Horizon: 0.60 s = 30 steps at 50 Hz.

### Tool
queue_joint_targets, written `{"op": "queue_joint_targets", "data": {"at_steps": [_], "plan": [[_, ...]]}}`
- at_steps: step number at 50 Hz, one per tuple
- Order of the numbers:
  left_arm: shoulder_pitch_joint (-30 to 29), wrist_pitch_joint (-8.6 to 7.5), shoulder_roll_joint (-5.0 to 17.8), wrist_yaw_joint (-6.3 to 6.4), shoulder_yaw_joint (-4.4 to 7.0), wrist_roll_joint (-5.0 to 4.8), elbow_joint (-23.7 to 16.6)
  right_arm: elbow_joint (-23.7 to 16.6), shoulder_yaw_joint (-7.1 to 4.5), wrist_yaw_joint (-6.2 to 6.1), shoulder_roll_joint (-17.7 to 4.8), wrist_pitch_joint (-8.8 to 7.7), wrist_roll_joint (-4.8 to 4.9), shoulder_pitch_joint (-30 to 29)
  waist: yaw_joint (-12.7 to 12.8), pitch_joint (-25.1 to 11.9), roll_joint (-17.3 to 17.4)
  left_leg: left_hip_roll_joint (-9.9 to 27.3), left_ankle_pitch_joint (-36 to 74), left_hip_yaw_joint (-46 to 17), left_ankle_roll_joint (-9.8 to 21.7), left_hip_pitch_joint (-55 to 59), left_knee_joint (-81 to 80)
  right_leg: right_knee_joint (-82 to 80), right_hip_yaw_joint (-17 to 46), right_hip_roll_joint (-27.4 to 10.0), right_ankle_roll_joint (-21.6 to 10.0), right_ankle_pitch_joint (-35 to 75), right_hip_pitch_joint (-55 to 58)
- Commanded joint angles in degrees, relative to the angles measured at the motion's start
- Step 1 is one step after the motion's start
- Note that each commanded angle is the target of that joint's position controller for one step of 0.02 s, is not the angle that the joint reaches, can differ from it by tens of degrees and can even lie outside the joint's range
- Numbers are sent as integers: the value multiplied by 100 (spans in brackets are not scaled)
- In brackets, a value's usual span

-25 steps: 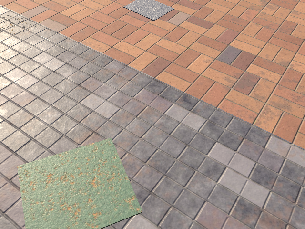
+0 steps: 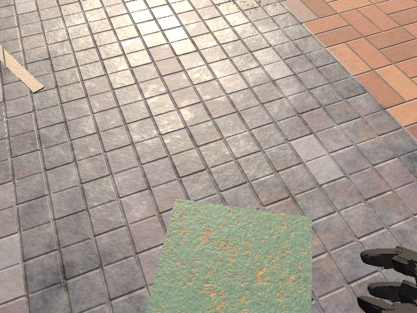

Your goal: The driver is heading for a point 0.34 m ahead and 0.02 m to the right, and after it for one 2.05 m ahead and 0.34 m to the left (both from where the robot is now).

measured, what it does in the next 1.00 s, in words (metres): walks ahead, turning left: left foot, then right foot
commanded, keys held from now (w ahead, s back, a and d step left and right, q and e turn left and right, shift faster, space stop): w+q+shift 0.34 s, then w+shift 0.26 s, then w+e+shift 0.40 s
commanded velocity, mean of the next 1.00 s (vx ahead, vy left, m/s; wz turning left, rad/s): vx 0.98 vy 0.00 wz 0.34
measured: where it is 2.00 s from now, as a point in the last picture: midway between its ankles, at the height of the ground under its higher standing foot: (188, 37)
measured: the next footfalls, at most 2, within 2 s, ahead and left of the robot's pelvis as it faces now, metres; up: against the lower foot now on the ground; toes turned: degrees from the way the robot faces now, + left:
left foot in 0.06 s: +0.23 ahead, +0.08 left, +0.00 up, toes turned +10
right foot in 0.50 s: +0.71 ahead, +0.07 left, +0.00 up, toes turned +28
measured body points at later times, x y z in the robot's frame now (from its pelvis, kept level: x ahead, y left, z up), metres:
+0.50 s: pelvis +0.47 +0.10 +0.00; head +0.50 +0.11 +0.45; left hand +0.61 +0.40 -0.05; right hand +0.57 -0.20 -0.11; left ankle +0.21 +0.07 -0.69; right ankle +0.67 +0.06 -0.71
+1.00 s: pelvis +0.90 +0.31 +0.01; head +0.93 +0.32 +0.46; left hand +0.76 +0.56 -0.12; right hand +1.19 +0.17 -0.06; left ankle +0.93 +0.44 -0.71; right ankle +0.74 +0.11 -0.61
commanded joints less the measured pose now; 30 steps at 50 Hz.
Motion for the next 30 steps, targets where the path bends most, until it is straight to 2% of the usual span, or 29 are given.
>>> {"op": "queue_joint_targets", "data": {"at_steps": [1, 2, 3, 4, 5, 6, 7, 8, 10, 12, 13, 15, 17, 20, 21, 22, 23, 24, 25, 26, 27, 28, 29, 30], "plan": [[-325, 5, 1137, 62, 206, -13, -291, -242, 11, -111, -195, -88, 37, 274, -872, 156, -879, -819, -592, 724, 475, 1874, -457, 1368, -59, -1243, -742, 8492, -965], [-446, 87, 1362, 67, 271, -18, -351, 35, -112, -188, -436, -115, 64, 1364, -1413, -472, -1002, -1069, -936, 636, 630, 3107, -474, 2708, 19, -1385, -803, 9001, -1228], [-696, 111, 1391, 39, 277, -30, -490, 470, -315, -303, -801, -152, 33, 2738, -2051, -1130, -816, -1137, -843, 139, 835, 5063, -977, 4525, 106, -1320, -726, 8063, -2329], [-552, 99, 677, -72, 126, 84, -580, 648, -485, -451, -1263, -127, 78, 2652, -1567, -1128, 159, -204, -1614, -1349, 885, 6206, -1306, 6486, 281, -546, -598, 1840, -4065], [-748, -21, 430, -138, 35, -37, -1292, 388, -599, -473, -1925, -29, 21, 2334, -1173, -1832, 1219, 1031, -2470, -4839, 1706, 7220, -2766, 8296, 1010, 374, -301, -225, -6036], [-1669, -148, 870, -152, 90, -12, -1563, 385, -614, -519, -1759, 13, 51, 2641, -1555, -1735, 200, 1002, -2498, -5215, 1589, 7066, -3428, 8218, 1939, 134, -394, 628, -6549], [-1704, -211, 735, -136, 31, -79, -1588, 566, -574, -581, -1584, -36, 74, 2545, -1272, -971, 75, 995, -1904, -4824, 1499, 6297, -3612, 7870, 1924, -86, -422, 860, -6570], [-1562, -215, 663, -100, -25, -27, -1460, 621, -499, -615, -1301, -126, 65, 2366, -918, -341, -416, 764, -1180, -4228, 1339, 5233, -3655, 7318, 1880, -332, -401, 963, -6184], [-1167, 3, 556, -98, -73, 157, -1334, 566, -359, -675, -971, -280, 114, 1893, -365, 18, -477, 266, -549, -3351, 1317, 3790, -3734, 6739, 1926, -548, -251, 656, -5399], [-1312, 218, 492, -107, -90, 201, -1400, 623, -269, -635, -766, -421, 174, 1941, -242, 264, -348, 8, -292, -3029, 1395, 2945, -3897, 6058, 1828, -629, -85, 264, -5166], [-1743, 257, 439, -119, -125, 196, -1570, 644, -264, -618, -764, -477, 191, 1974, -313, 473, -325, -152, -269, -2868, 1357, 2570, -4099, 5546, 1685, -625, -39, 520, -5119], [-2608, 249, 307, -173, -202, 105, -1892, 705, -270, -604, -768, -536, 160, 2097, -515, 776, -199, -403, 213, -2718, 1201, 2211, -4302, 4482, 1494, -467, 8, 1585, -4976], [-2973, 213, 209, -237, -266, 26, -1956, 783, -318, -577, -845, -554, 181, 2282, -715, 646, -46, -509, 1172, -2625, 976, 2425, -4202, 3455, 1457, -217, -78, 2657, -4540], [-3158, 141, 243, -260, -278, -40, -1926, 1025, -320, -607, -865, -620, 282, 2620, -934, 331, 57, -216, 2665, -2593, 733, 3365, -4156, 2475, 1364, 29, -385, 3541, -3921], [-3109, 129, 304, -242, -255, -30, -1888, 1096, -318, -636, -898, -631, 282, 2661, -916, 216, 41, -152, 3291, -2564, 636, 3756, -3967, 2224, 1349, 137, -483, 3469, -3686], [-2827, 127, 428, -205, -199, -10, -1785, 1161, -328, -672, -1005, -641, 263, 2687, -786, -33, 81, -85, 4294, -2556, 518, 4214, -3568, 2128, 1322, 331, -567, 3151, -3339], [-2222, 117, 679, -146, -82, -33, -1607, 1201, -352, -692, -1190, -636, 184, 2654, -473, -426, 190, 31, 5251, -2560, 398, 4580, -2814, 2206, 1330, 520, -665, 2539, -2801], [-1262, 119, 899, -51, 44, -100, -1367, 1211, -375, -685, -1324, -610, 78, 2434, 140, -882, 227, 15, 5515, -2427, 291, 4496, -1601, 2176, 1276, 513, -754, 2047, -1897], [-63, 129, 1129, 87, 171, -96, -1056, 1185, -330, -678, -1125, -630, -18, 2140, 794, -1273, 171, -217, 4774, -2183, 216, 3658, -19, 2320, 1481, 145, -837, 1457, -572], [648, 97, 1551, 173, 288, 85, -897, 994, -115, -679, -220, -685, 29, 2296, 708, -1772, -1204, -889, 700, -1755, 90, 2195, 2446, 2112, 3448, -1209, -1129, -543, 617], [9, 83, 1711, 26, 335, 120, -883, 851, 15, -613, -1, -716, 288, 3173, -149, -2211, -2648, -1406, -1559, -1698, -10, 909, 3256, 573, 6882, -2100, -1710, -1117, 938], [-845, 96, 1025, -64, 264, 31, -1053, 1014, 4, -670, -433, -644, 109, 2616, -197, -1191, -1218, -770, -919, -1571, 77, 538, 3169, 437, 6299, -1822, -1750, -1660, 66], [-1056, 75, 647, -107, 188, -25, -989, 965, -8, -605, -532, -608, 41, 2071, -197, -613, -357, -572, -532, -1487, 42, 642, 2915, 478, 5334, -1613, -1751, -1082, -777], [-1065, 56, 476, -122, 141, 25, -850, 872, 14, -548, -481, -580, -7, 1698, -258, -279, 23, -425, -511, -1430, 38, 700, 2627, 432, 4662, -1359, -1635, -445, -1324]]}}
Keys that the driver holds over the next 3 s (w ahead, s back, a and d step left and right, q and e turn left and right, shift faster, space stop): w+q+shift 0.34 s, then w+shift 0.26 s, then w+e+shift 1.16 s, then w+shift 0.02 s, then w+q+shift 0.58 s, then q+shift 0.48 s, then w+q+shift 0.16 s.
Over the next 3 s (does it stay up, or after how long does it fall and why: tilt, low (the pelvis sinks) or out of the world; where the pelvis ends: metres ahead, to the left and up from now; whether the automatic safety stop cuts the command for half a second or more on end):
stays up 2.49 0.11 0.01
